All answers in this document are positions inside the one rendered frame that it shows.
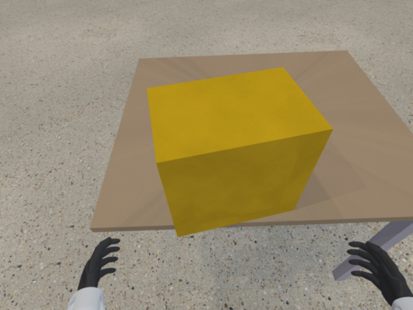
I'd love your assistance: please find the table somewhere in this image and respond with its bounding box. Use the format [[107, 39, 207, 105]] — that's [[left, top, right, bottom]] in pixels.
[[90, 50, 413, 281]]

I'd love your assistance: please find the right robot hand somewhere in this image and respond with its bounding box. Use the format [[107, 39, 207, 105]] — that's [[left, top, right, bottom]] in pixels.
[[347, 241, 413, 307]]

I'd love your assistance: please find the left robot hand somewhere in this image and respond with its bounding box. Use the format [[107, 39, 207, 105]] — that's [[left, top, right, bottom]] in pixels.
[[77, 237, 120, 290]]

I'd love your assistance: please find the right robot forearm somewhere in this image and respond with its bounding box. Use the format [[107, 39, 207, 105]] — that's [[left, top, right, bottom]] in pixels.
[[391, 297, 413, 310]]

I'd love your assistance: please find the carton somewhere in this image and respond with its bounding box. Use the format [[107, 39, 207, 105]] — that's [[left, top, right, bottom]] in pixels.
[[146, 67, 333, 237]]

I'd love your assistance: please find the left robot forearm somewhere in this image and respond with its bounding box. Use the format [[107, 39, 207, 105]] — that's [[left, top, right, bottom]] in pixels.
[[67, 287, 105, 310]]

